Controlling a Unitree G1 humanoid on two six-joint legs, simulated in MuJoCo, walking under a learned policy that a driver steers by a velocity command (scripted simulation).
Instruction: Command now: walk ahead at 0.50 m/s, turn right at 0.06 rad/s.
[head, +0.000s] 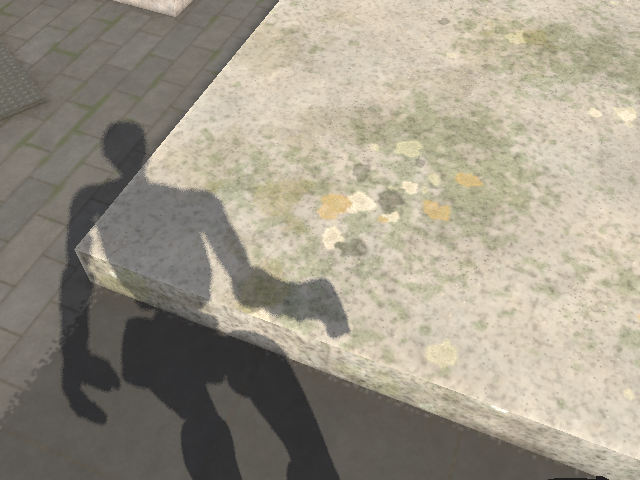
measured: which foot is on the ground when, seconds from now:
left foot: down 0.00-0.44, up 0.46-1.00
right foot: up 0.00-0.44, down 0.46-1.00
